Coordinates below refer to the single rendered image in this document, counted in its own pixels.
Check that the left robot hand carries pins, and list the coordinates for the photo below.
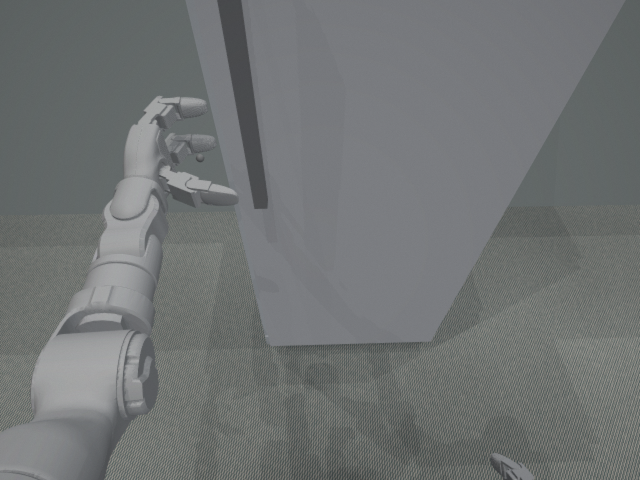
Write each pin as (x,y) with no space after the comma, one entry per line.
(146,153)

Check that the fridge door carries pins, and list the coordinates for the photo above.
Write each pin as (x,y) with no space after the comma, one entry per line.
(394,135)

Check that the right robot hand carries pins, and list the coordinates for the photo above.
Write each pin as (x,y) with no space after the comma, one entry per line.
(508,469)

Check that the left robot forearm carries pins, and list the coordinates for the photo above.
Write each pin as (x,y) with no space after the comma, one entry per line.
(123,276)

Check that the handle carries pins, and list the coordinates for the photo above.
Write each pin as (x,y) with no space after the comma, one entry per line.
(232,21)

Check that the left robot upper arm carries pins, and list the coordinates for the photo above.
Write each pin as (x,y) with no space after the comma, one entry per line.
(88,388)

